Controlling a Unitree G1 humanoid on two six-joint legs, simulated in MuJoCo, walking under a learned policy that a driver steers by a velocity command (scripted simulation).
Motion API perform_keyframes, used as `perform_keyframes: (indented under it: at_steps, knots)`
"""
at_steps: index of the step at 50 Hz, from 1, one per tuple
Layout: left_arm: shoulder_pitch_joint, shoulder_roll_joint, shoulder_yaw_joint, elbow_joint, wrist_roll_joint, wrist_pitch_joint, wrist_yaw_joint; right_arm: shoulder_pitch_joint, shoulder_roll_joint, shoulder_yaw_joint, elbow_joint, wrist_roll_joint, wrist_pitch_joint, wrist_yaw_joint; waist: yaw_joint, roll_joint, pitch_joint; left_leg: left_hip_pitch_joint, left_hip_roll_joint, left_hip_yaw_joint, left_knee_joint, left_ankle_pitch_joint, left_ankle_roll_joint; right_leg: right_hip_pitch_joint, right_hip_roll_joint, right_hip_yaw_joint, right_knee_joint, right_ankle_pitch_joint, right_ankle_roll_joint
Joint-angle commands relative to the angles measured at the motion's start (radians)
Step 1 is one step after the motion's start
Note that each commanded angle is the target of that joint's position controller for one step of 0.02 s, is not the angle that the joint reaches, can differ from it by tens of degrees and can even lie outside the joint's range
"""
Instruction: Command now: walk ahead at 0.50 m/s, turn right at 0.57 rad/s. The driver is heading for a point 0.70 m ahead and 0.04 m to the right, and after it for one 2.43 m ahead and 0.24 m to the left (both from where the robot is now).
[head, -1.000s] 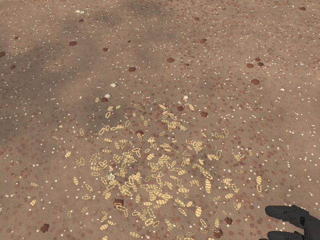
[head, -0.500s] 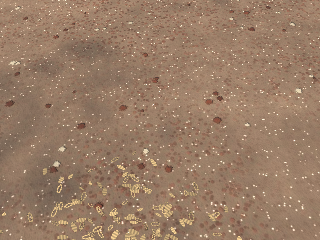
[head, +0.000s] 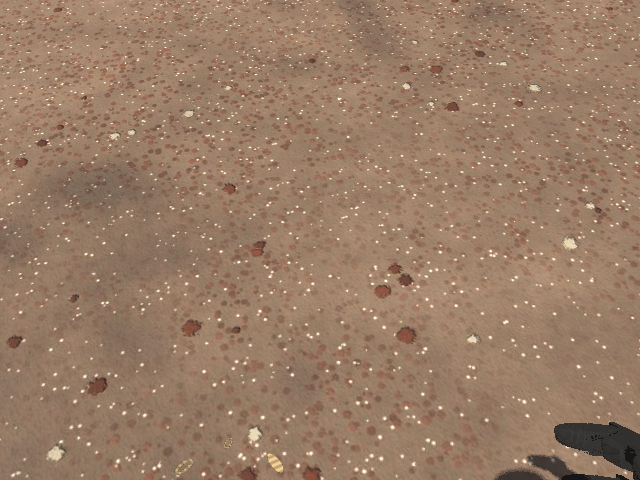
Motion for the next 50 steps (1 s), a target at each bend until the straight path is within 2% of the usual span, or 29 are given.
perform_keyframes:
  at_steps: [1,2,3,4,5,6,7,9,12,17,21,22,24,25,26,27,28,29,30,31,32,33,35,37,40,42,45,48,50]
  knots:
    - [-0.053,0.051,-0.003,-0.103,0.027,-0.006,-0.001,0.329,-0.237,-0.078,-0.002,-0.014,-0.017,-0.017,-0.208,-0.012,-0.286,0.597,0.237,-0.206,0.032,-0.088,0.112,-0.252,-0.101,0.041,0.435,0.287,-0.034]
    - [0.101,0.000,-0.018,-0.129,-0.011,-0.018,-0.006,0.373,-0.285,-0.092,0.031,-0.015,0.001,-0.011,-0.121,0.354,-0.365,0.863,0.431,-0.668,-0.070,-0.296,0.262,-0.617,0.005,-0.047,0.717,-0.198,0.019]
    - [0.083,0.115,0.000,-0.097,-0.025,-0.017,0.000,0.331,-0.174,-0.068,0.004,0.005,0.006,-0.006,-0.143,0.202,-0.271,0.797,0.418,-0.674,-0.106,-0.466,0.229,-0.722,-0.087,-0.017,0.833,-0.163,0.028]
    - [-0.026,0.163,0.015,-0.112,-0.019,-0.012,-0.001,0.286,-0.117,-0.053,-0.010,0.006,0.011,-0.009,-0.167,0.094,-0.147,0.667,0.373,-0.500,-0.120,-0.428,0.183,-0.742,-0.119,-0.044,0.846,-0.066,0.033]
    - [-0.073,0.151,0.016,-0.122,-0.010,-0.007,0.002,0.238,-0.109,-0.048,-0.014,-0.003,0.016,-0.008,-0.147,0.019,-0.075,0.540,0.332,-0.380,-0.143,-0.297,0.163,-0.704,-0.157,-0.073,0.824,0.009,0.043]
    - [-0.107,0.136,0.019,-0.135,0.001,-0.007,0.000,0.213,-0.092,-0.043,-0.006,-0.007,0.019,-0.008,-0.133,0.019,-0.023,0.454,0.299,-0.299,-0.168,-0.202,0.162,-0.688,-0.183,-0.078,0.779,0.055,0.047]
    - [-0.100,0.113,0.018,-0.143,-0.004,-0.003,-0.008,0.205,-0.089,-0.041,0.000,-0.017,0.017,-0.010,-0.112,0.053,-0.014,0.397,0.277,-0.230,-0.194,-0.151,0.155,-0.643,-0.210,-0.083,0.755,0.084,0.046]
    - [-0.106,0.072,0.012,-0.160,-0.012,0.008,-0.014,0.208,-0.093,-0.046,0.016,-0.010,0.010,-0.010,-0.104,0.070,-0.003,0.358,0.261,-0.138,-0.239,-0.089,0.171,-0.635,-0.229,-0.111,0.721,0.107,0.052]
    - [-0.161,0.056,0.006,-0.201,-0.004,0.014,-0.018,0.217,-0.127,-0.059,0.035,-0.005,0.005,-0.012,-0.106,0.039,0.013,0.366,0.273,-0.043,-0.273,0.022,0.194,-0.690,-0.245,-0.118,0.626,0.195,0.066]
    - [-0.286,0.035,-0.007,-0.247,-0.005,0.000,-0.047,0.238,-0.159,-0.065,0.049,0.000,0.022,-0.018,-0.148,0.019,0.038,0.398,0.237,0.137,-0.274,0.122,0.160,-0.646,-0.224,-0.187,0.357,0.434,0.053]
    - [-0.397,0.022,-0.017,-0.302,-0.005,-0.003,-0.067,0.324,-0.187,-0.069,0.085,0.019,0.044,-0.015,-0.179,0.010,0.074,0.483,0.275,0.168,-0.249,0.165,0.151,-0.625,-0.188,-0.234,0.224,0.390,0.021]
    - [-0.406,0.029,-0.015,-0.312,-0.004,-0.003,-0.071,0.334,-0.195,-0.071,0.094,0.024,0.051,-0.014,-0.171,0.015,0.077,0.512,0.288,0.172,-0.229,0.215,0.147,-0.614,-0.174,-0.242,0.201,0.346,0.006]
    - [-0.368,0.064,0.001,-0.315,0.004,-0.003,-0.072,0.330,-0.225,-0.077,0.100,0.032,0.061,-0.017,-0.121,0.049,0.038,0.553,0.300,0.194,-0.124,0.497,0.133,-0.508,-0.121,-0.279,0.167,0.252,-0.032]
    - [-0.275,0.098,0.021,-0.293,0.008,-0.001,-0.070,0.319,-0.236,-0.077,0.104,0.034,0.068,-0.020,-0.054,0.056,-0.022,0.546,0.286,0.219,0.007,0.631,0.115,-0.367,-0.085,-0.299,0.128,0.255,-0.058]
    - [-0.120,0.146,0.049,-0.245,0.007,0.002,-0.060,0.318,-0.217,-0.067,0.104,0.031,0.071,-0.025,0.027,0.038,-0.108,0.455,0.250,0.254,0.194,0.635,0.086,-0.122,-0.054,-0.305,0.076,0.332,-0.088]
    - [0.044,0.228,0.074,-0.212,0.009,0.013,-0.040,0.327,-0.161,-0.042,0.078,-0.001,0.064,-0.026,0.082,-0.081,-0.231,0.194,0.203,0.265,0.506,0.271,0.046,0.208,-0.224,-0.076,0.120,0.408,-0.144]
    - [0.013,0.298,0.071,-0.217,0.010,0.006,-0.039,0.449,-0.042,-0.001,0.058,-0.009,0.041,-0.007,-0.037,-0.296,-0.363,-0.164,0.020,0.156,0.832,-0.589,0.000,0.451,-0.484,0.454,0.001,0.250,-0.317]
    - [0.031,0.198,0.046,-0.229,0.016,-0.004,-0.044,0.359,-0.151,-0.027,0.078,0.034,0.023,0.003,0.042,-0.149,-0.388,-0.237,0.041,-0.010,0.931,-0.598,0.014,0.422,-0.503,0.492,-0.076,0.196,-0.300]
    - [-0.019,0.167,0.033,-0.215,0.022,-0.014,-0.047,0.263,-0.173,-0.036,0.039,0.063,0.017,0.007,0.036,-0.134,-0.220,-0.300,0.078,-0.001,0.928,-0.515,0.024,0.290,-0.466,0.304,-0.092,0.291,-0.253]
    - [-0.080,0.143,0.025,-0.208,0.018,-0.022,-0.047,0.241,-0.153,-0.032,0.039,0.052,0.016,0.001,-0.006,-0.082,-0.137,-0.272,0.124,0.003,0.854,-0.424,0.025,0.149,-0.418,0.173,-0.108,0.379,-0.215]
    - [-0.132,0.112,0.017,-0.206,0.022,-0.028,-0.049,0.239,-0.150,-0.037,0.049,0.034,0.023,-0.003,-0.040,-0.085,-0.083,-0.230,0.148,0.002,0.796,-0.368,0.018,0.038,-0.382,0.083,-0.140,0.434,-0.193]
    - [-0.165,0.088,0.010,-0.207,0.029,-0.036,-0.050,0.280,-0.143,-0.039,0.065,0.032,0.039,-0.003,-0.075,-0.104,-0.068,-0.163,0.166,-0.013,0.774,-0.320,0.011,-0.036,-0.359,0.021,-0.182,0.447,-0.180]
    - [-0.185,0.082,0.013,-0.189,0.030,-0.058,-0.049,0.325,-0.103,-0.036,0.084,0.033,0.069,-0.007,-0.106,-0.100,-0.051,-0.119,0.165,-0.018,0.746,-0.266,-0.006,-0.108,-0.353,-0.051,-0.250,0.461,-0.182]
    - [-0.185,0.091,0.018,-0.166,0.037,-0.072,-0.043,0.292,-0.088,-0.037,0.074,0.031,0.084,-0.014,-0.109,-0.091,-0.004,-0.170,0.158,-0.040,0.692,-0.190,-0.022,-0.131,-0.348,-0.128,-0.290,0.481,-0.173]
    - [-0.165,0.093,0.020,-0.136,0.042,-0.075,-0.028,0.232,-0.077,-0.038,0.054,0.025,0.081,-0.011,-0.093,-0.087,0.029,-0.237,0.138,-0.059,0.541,-0.025,-0.032,-0.092,-0.327,-0.228,-0.309,0.494,-0.143]
    - [-0.167,0.103,0.021,-0.126,0.039,-0.074,-0.022,0.184,-0.064,-0.033,0.040,0.021,0.074,0.001,-0.076,-0.085,0.044,-0.221,0.126,-0.027,0.417,0.078,-0.027,-0.079,-0.313,-0.290,-0.318,0.495,-0.120]
    - [-0.122,0.122,0.028,-0.094,0.030,-0.066,-0.013,0.086,-0.038,-0.019,0.001,0.017,0.071,0.017,-0.033,-0.068,0.083,-0.230,0.114,0.029,0.292,0.126,-0.009,-0.020,-0.336,-0.341,-0.323,0.513,-0.107]
    - [-0.080,0.137,0.036,-0.063,0.016,-0.043,-0.008,0.018,-0.037,-0.015,-0.048,0.018,0.069,0.037,-0.010,-0.066,0.101,-0.286,0.100,0.068,0.225,0.042,0.021,0.108,-0.374,-0.368,-0.266,0.600,-0.099]
    - [-0.087,0.154,0.041,-0.058,0.010,-0.024,-0.001,0.012,-0.048,-0.020,-0.076,0.020,0.069,0.051,-0.028,-0.085,0.085,-0.261,0.071,0.111,0.201,-0.055,0.050,0.165,-0.390,-0.390,-0.190,0.788,-0.082]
